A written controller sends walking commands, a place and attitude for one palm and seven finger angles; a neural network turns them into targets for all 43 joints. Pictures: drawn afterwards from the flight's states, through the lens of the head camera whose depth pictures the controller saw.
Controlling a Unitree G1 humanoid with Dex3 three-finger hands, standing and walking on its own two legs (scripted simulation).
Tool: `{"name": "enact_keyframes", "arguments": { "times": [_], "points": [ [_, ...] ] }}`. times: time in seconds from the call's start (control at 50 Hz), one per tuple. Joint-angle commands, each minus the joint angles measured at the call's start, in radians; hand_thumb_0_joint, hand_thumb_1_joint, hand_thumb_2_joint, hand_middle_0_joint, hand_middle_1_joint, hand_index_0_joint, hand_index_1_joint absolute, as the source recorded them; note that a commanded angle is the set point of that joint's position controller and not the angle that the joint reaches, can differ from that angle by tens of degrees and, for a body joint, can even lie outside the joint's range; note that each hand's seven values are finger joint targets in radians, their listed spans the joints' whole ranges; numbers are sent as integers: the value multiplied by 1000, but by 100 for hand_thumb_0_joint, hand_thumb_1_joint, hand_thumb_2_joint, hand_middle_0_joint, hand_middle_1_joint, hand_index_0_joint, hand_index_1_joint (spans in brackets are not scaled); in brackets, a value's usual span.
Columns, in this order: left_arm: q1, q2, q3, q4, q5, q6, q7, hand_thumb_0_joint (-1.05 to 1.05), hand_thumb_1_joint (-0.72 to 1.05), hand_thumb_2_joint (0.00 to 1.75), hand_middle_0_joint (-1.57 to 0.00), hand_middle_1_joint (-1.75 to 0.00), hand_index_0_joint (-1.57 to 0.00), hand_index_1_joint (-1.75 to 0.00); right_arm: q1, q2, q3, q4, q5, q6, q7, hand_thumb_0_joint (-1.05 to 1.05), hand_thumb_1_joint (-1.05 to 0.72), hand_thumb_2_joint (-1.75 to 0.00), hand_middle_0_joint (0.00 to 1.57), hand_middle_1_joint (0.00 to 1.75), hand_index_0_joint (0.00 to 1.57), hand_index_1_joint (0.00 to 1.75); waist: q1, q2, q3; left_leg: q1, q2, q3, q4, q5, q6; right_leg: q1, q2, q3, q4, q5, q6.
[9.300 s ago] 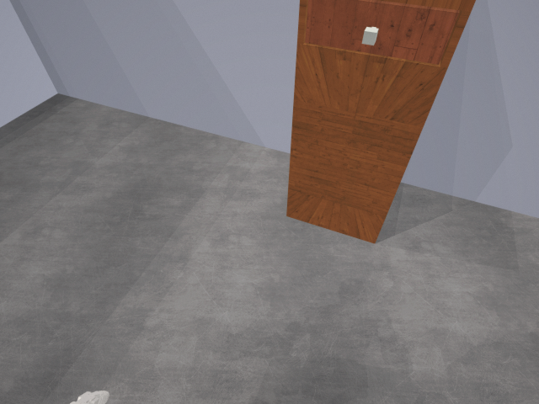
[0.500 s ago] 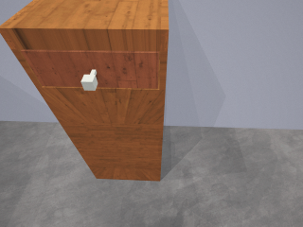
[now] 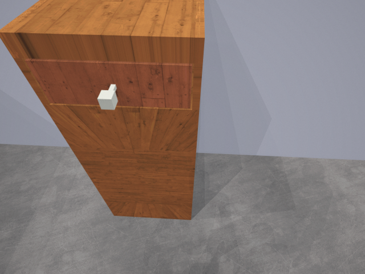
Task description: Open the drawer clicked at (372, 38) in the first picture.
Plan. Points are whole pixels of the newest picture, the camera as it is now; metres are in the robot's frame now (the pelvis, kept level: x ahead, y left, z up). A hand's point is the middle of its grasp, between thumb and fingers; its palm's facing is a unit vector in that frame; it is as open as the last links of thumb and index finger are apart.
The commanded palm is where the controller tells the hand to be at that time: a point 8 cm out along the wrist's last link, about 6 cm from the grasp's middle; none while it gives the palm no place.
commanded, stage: look again from close up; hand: left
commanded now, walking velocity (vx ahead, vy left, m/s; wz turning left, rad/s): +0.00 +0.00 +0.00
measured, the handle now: (110, 95) +0.48 +0.21 +0.13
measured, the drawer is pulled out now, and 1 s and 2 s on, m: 0.00 0.00 0.00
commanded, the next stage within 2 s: raise the hand with hooked fingers in 0.34 s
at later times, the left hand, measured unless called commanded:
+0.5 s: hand out of the picture +0.02 +0.19 -0.16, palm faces -0.06 -0.96 -0.27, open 7.3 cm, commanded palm +0.10 +0.23 -0.06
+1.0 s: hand (69, 256) +0.15 +0.24 -0.01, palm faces +0.07 -0.12 -0.99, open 9.4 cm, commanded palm +0.14 +0.24 +0.06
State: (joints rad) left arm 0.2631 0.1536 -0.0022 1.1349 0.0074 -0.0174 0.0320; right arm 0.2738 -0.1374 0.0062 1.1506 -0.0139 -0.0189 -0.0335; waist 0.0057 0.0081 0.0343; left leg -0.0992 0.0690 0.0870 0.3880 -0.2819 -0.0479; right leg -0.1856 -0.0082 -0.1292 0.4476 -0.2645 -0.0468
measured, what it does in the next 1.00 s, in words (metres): shifts its weight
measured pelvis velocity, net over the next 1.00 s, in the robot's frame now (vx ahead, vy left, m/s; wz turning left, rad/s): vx -0.05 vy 0.02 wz -0.02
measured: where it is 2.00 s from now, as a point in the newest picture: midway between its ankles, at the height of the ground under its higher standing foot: outside the picture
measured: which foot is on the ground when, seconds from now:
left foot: down 0.00-1.00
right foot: down 0.00-1.00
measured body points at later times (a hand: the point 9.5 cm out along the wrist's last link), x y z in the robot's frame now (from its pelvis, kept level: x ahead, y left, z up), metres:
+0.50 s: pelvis -0.01 +0.01 +0.00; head +0.01 +0.00 +0.45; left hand +0.02 +0.24 -0.14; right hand -0.01 -0.22 -0.16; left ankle -0.05 +0.15 -0.74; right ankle -0.01 -0.08 -0.74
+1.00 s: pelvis -0.05 +0.02 -0.03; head -0.04 +0.00 +0.42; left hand +0.15 +0.24 +0.04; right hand +0.22 -0.18 -0.08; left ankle -0.05 +0.15 -0.74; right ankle -0.01 -0.08 -0.74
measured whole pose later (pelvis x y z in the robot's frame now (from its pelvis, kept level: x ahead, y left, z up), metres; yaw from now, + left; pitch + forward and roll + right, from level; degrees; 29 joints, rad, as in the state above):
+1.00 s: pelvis -0.05 +0.02 -0.03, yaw -1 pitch +4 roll +1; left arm 0.34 0.35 -0.13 -0.04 1.06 0.03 0.41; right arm 0.02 -0.22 -0.02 0.53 -0.06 0.05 0.03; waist 0.12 0.01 -0.06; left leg -0.41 0.04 0.09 0.72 -0.38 -0.01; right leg -0.50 -0.06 -0.09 0.75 -0.33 -0.03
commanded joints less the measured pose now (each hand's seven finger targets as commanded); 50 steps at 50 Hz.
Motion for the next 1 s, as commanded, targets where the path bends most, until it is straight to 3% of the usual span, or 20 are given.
{"name": "enact_keyframes", "arguments": {
  "times": [0.0,0.16,0.4,0.42,0.44,0.46,0.48,0.5,0.52,0.54,0.56,0.6,0.62,0.66,0.7,0.78,0.82,0.86,0.9,0.98],
  "points": [
    [55,97,21,-29,2,-15,1,0,90,90,-20,-30,-20,-30,87,-80,-9,-13,-2,-12,-5,0,-90,-90,20,30,20,30,3,3,27,-65,55,-45,-60,170,54,31,-110,127,-84,242,1],
    [60,104,24,-29,2,-19,2,0,90,90,-20,-30,-20,-30,90,-81,-11,-12,-2,-17,-6,0,-90,-90,20,30,20,30,4,-11,-13,-45,58,-45,-53,215,55,59,-115,126,-67,318,-2],
    [59,96,23,-28,3,-15,2,0,90,90,-20,-30,-20,-30,92,-75,-10,-9,-2,-14,-6,0,-90,-90,20,30,20,30,5,-2,30,-65,55,-50,-65,181,56,34,-111,123,-83,247,1],
    [168,125,25,20,9,-28,44,0,90,90,-20,-30,-20,-30,-44,-118,-28,-84,12,-15,6,0,-90,-90,20,30,20,30,53,-51,68,-196,48,9,201,89,24,30,-194,222,-72,730,67],
    [-658,399,-48,-1475,144,-230,28,0,88,89,-20,-32,-20,-32,-59,-256,6,-449,66,-172,-49,0,-90,-90,20,30,20,30,-40,225,-435,100,-61,-7,16,242,93,123,-85,309,10,564,-7],
    [-206,392,36,-1215,169,-147,125,0,85,88,-20,-33,-20,-33,-97,-221,-34,-392,42,-251,-85,0,-90,-90,20,30,20,30,35,372,-423,86,-63,-13,25,444,93,116,-46,187,80,355,-24],
    [48,200,-46,-1114,161,7,184,0,83,87,-21,-34,-21,-34,-110,-171,-42,-405,82,-277,-83,0,-90,-90,20,30,20,30,31,262,-276,-5,-39,-47,25,429,62,26,-25,126,74,226,-10],
    [83,110,-119,-1134,228,35,188,0,81,86,-21,-36,-21,-36,-82,-174,-43,-403,79,-295,-78,0,-90,-90,20,30,20,30,8,120,-182,-43,-42,-29,52,389,75,-47,-8,117,57,234,9],
    [6,155,-117,-1216,300,28,209,0,78,85,-21,-37,-21,-37,-143,-207,-48,-463,62,-302,-68,0,-90,-90,20,30,20,30,-5,7,-60,-112,-51,-64,69,283,81,-145,-6,126,49,179,10],
    [21,187,-101,-1208,409,17,239,0,76,84,-21,-39,-21,-39,-124,-234,-51,-473,26,-290,-57,0,-90,-90,20,30,20,30,-15,-88,-101,-152,-64,-63,98,216,85,-191,-8,116,50,86,15],
    [84,187,-99,-1177,522,19,270,0,74,83,-21,-40,-21,-40,-125,-228,-58,-511,3,-269,-48,0,-90,-90,20,30,20,30,-3,-179,-103,-206,-77,-66,125,165,85,-233,-2,120,51,-4,15],
    [287,180,-85,-1116,725,18,321,0,69,81,-22,-43,-22,-43,-152,-224,-79,-593,-19,-210,-13,0,-90,-90,20,30,20,30,71,-179,-144,-282,-95,-47,147,131,61,-206,0,136,73,-81,2],
    [392,147,-102,-1080,802,16,340,0,67,80,-22,-45,-22,-45,-182,-223,-83,-621,-29,-172,10,0,-90,-90,20,30,20,30,99,-206,-101,-340,-93,-42,149,102,54,-215,3,148,80,-81,-7],
    [438,132,-120,-1106,921,3,356,0,62,78,-22,-48,-22,-48,-236,-226,-82,-675,-39,-88,59,0,-90,-90,20,30,20,30,123,-244,-78,-403,-90,-24,165,69,51,-222,-1,175,96,-43,-16],
    [362,194,-79,-1220,1002,-10,369,0,57,76,-22,-51,-22,-51,-289,-227,-77,-725,-32,-24,92,0,-90,-90,20,30,20,30,142,-188,-142,-414,-99,-18,186,88,55,-191,-6,190,141,15,-22],
    [142,329,32,-1377,1107,6,430,0,48,72,-23,-57,-23,-57,-297,-199,-72,-766,-33,34,96,0,-90,-90,20,30,20,30,127,-60,-258,-343,-115,-21,231,65,61,-205,2,236,157,-17,-19],
    [22,319,16,-1415,1125,21,460,0,43,70,-23,-60,-23,-60,-291,-182,-76,-774,-42,40,85,0,-90,-90,20,30,20,30,98,-1,-293,-262,-111,-27,254,53,68,-261,0,250,139,-59,-21],
    [-129,334,8,-1489,1104,21,467,0,39,68,-24,-63,-24,-63,-299,-179,-74,-774,-48,41,71,0,-90,-90,20,30,20,30,63,50,-318,-188,-103,-46,270,65,71,-300,-3,240,135,-56,-18],
    [-230,333,-12,-1501,1076,20,458,0,34,66,-24,-66,-24,-66,-301,-174,-66,-761,-54,33,53,0,-90,-90,20,30,20,30,32,43,-292,-155,-100,-57,275,45,77,-322,-5,222,113,-91,-7],
    [-222,304,-57,-1438,1024,56,371,0,25,62,-25,-72,-25,-72,-325,-167,-45,-741,-46,31,35,0,-90,-90,20,30,20,30,43,43,-246,-158,-91,-52,204,71,74,-223,-1,151,90,-20,1]
  ]
}}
